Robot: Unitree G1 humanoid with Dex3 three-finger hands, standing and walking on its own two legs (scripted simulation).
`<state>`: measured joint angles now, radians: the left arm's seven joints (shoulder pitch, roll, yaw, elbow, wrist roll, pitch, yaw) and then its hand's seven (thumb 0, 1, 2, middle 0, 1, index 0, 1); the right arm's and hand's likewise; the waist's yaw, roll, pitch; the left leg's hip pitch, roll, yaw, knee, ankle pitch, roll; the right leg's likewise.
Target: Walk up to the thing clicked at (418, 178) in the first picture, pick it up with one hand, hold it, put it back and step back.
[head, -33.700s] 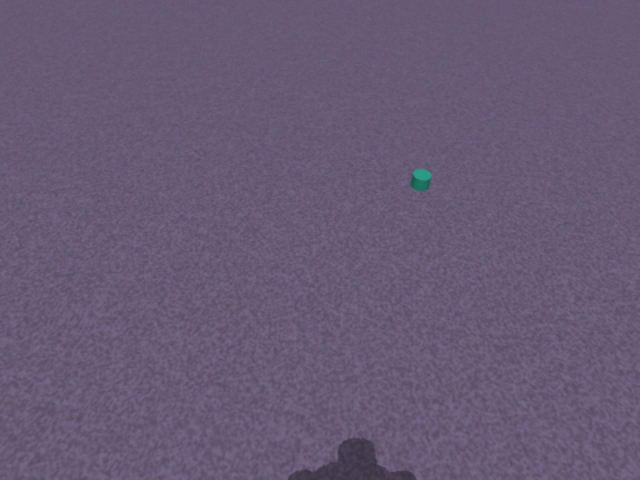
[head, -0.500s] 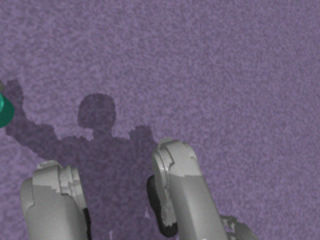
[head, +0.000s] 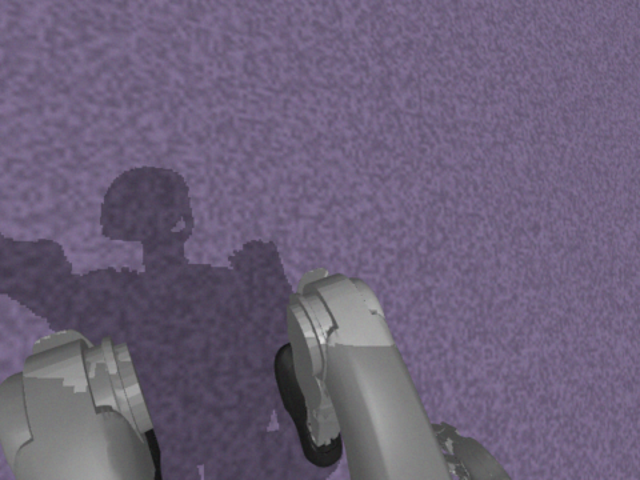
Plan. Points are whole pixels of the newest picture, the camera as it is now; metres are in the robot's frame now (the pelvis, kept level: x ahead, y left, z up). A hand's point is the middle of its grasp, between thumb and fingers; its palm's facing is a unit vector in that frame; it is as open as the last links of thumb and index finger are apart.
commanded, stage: rest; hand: left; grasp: from above
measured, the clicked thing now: out of the picture +0.45 +0.34 -0.26
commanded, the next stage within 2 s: open in 0.46 s
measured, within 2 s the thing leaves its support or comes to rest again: rests again in 0.06 s
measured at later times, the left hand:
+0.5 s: hand out of the picture +0.44 +0.33 -0.24, palm faces -0.44 -0.15 -0.88, open 11.0 cm
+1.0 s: hand out of the picture +0.44 +0.33 -0.24, palm faces -0.42 -0.15 -0.90, open 13.0 cm
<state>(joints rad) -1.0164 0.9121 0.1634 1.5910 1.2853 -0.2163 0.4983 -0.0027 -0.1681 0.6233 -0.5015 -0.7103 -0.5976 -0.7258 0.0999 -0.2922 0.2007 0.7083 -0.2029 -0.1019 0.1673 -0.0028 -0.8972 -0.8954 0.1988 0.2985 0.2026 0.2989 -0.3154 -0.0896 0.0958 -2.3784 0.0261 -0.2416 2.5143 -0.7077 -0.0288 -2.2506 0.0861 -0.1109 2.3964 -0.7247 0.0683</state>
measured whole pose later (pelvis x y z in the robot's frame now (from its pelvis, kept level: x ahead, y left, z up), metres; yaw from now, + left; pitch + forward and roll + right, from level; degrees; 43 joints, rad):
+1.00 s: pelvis -0.01 +0.00 +0.00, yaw -3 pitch +28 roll -14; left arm -1.06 1.01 0.10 1.71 1.27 -0.22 0.59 0.00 -0.35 0.85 -0.22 -0.96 -0.25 -0.95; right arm 0.08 -0.32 0.29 0.68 -0.24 -0.18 0.21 0.00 -0.89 -0.90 0.20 0.30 0.20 0.30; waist -0.35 -0.13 0.14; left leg -2.36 0.03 -0.29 2.54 -0.70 -0.02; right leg -2.22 0.10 -0.15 2.38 -0.69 0.07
